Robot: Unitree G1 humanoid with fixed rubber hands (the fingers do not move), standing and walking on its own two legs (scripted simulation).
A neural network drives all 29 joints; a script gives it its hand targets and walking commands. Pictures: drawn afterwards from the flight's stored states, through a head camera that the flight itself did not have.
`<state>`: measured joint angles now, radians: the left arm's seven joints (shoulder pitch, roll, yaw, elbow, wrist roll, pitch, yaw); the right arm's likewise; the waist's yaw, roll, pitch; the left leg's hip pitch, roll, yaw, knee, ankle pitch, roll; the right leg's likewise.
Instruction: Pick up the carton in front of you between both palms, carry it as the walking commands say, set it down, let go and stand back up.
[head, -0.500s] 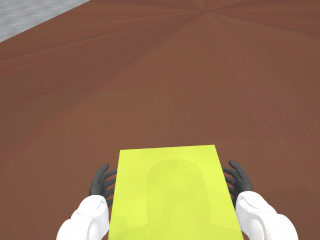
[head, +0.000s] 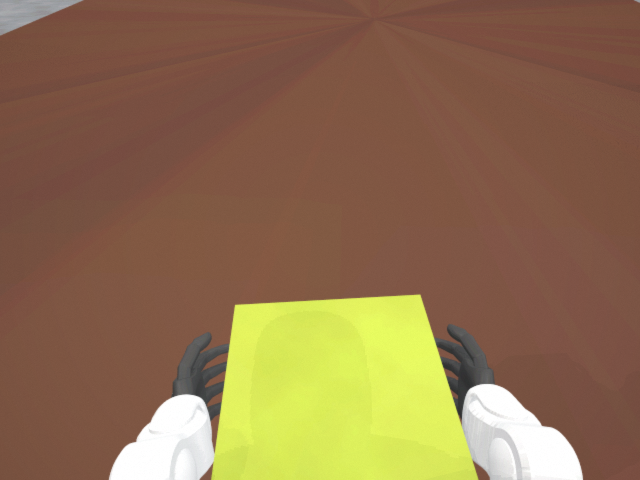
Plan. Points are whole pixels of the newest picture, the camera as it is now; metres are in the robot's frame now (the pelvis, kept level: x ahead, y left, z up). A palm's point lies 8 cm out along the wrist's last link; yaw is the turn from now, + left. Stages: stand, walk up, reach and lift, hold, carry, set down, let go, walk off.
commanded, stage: carry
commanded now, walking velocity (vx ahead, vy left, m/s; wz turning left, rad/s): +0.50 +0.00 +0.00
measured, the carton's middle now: (334, 435) +0.21 +0.00 +0.01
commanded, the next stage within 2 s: hold in 1.96 s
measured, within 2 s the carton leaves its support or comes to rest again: neither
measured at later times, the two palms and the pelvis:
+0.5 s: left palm (238, 210) +0.52 +0.14 +0.10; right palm (425, 210) +0.53 -0.16 +0.09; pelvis +0.30 -0.02 +0.00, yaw +2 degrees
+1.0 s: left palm (232, 174) +0.62 +0.16 +0.10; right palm (401, 170) +0.63 -0.14 +0.10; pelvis +0.40 +0.00 +0.01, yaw +3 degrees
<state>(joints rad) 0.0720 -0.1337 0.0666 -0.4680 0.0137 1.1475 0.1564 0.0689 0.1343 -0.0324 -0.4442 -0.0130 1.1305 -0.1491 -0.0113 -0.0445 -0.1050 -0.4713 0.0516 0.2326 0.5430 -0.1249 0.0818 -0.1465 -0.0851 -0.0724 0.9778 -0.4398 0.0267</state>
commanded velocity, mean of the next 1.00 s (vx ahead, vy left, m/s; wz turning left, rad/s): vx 0.07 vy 0.00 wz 0.00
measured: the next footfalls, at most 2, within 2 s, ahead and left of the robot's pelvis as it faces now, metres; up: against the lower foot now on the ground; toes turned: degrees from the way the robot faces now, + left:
right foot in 0.42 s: +0.44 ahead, -0.11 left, +0.00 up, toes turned +14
left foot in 0.66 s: +0.36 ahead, +0.11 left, +0.00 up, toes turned +4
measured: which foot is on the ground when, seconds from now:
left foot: down 0.00-0.44, up 0.46-0.64, down 0.66-1.00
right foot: up 0.00-0.40, down 0.42-1.00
